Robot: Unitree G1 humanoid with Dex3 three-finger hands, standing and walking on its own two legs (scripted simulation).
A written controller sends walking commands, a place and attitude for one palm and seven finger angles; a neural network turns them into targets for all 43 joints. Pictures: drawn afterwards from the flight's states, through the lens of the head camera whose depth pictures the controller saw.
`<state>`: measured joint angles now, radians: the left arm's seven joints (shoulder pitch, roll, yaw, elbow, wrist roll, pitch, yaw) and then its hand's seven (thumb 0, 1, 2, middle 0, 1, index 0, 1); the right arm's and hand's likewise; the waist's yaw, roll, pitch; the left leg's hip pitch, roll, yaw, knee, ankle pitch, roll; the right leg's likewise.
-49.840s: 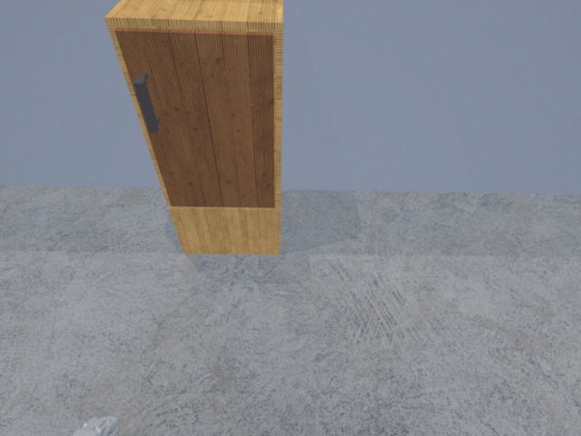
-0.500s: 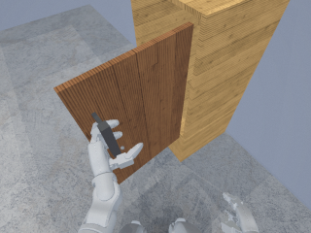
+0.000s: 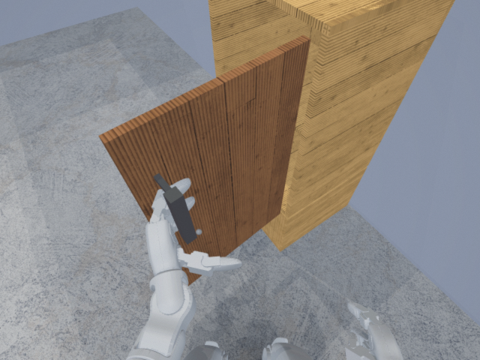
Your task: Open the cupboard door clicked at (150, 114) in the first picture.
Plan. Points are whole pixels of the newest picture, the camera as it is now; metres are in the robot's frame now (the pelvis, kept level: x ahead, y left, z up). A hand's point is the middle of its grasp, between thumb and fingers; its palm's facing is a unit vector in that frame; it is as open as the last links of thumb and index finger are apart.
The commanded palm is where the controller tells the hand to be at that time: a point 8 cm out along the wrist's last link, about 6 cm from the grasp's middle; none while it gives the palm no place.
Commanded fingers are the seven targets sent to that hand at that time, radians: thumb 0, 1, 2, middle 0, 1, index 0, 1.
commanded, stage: slide the hand sideways off the handle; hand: left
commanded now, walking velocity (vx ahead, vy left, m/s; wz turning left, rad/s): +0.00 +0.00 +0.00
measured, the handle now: (175, 210) +0.35 +0.13 +0.05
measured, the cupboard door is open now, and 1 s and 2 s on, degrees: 95 98 98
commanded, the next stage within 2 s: draw the hand back to the body in 1.22 s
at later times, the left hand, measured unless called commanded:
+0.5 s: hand (187, 264) +0.26 +0.10 +0.04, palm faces -0.16 -0.99 +0.03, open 16.2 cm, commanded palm +0.24 +0.16 +0.04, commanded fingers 0.00 -0.50 0.30 -0.15 -0.30 -0.15 -0.30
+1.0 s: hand (154, 287) +0.23 +0.14 +0.04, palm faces -0.12 -0.99 +0.00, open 16.1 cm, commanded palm +0.20 +0.20 +0.04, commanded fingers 0.00 -0.50 0.30 -0.15 -0.30 -0.15 -0.30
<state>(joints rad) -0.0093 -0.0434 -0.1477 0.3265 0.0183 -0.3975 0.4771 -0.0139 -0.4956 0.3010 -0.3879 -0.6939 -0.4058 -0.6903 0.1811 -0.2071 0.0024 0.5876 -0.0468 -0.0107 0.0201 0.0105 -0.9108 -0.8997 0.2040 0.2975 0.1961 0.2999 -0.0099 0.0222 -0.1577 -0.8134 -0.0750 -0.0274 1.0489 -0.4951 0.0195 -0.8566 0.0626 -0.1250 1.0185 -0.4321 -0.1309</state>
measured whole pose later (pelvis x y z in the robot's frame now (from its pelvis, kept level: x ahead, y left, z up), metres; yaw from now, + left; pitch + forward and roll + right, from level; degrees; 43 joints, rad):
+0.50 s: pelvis +0.00 +0.05 -0.01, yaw -3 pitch +14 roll -1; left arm 0.18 0.05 -0.22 0.12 -0.03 -0.40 0.06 -0.01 -0.50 0.30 -0.16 -0.31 -0.17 -0.32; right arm 0.25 -0.23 0.03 0.44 0.00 -0.01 0.03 0.01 -0.91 -0.90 0.21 0.30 0.20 0.30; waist -0.01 0.02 -0.16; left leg -0.83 -0.09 0.04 1.12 -0.54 0.09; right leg -0.88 0.05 -0.07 1.09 -0.46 -0.07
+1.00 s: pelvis +0.01 +0.05 -0.02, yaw -3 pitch +15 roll -2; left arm 0.47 0.13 -0.17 -0.17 -0.07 -0.35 -0.02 -0.02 -0.50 0.30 -0.18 -0.31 -0.20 -0.33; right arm 0.26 -0.22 0.03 0.38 0.01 -0.01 0.00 0.01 -0.91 -0.90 0.21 0.30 0.20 0.30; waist 0.01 0.03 -0.17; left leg -0.86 -0.08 0.03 1.17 -0.58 0.09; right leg -0.90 0.06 -0.08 1.12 -0.50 -0.06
